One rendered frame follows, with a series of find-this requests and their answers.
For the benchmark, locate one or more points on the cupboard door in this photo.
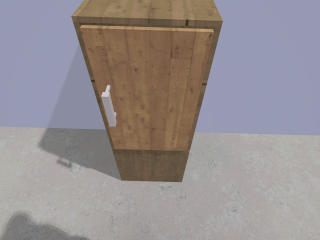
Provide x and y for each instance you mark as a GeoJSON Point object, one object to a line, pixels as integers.
{"type": "Point", "coordinates": [155, 76]}

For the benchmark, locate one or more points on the handle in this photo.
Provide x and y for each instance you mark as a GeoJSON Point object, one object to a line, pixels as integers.
{"type": "Point", "coordinates": [108, 106]}

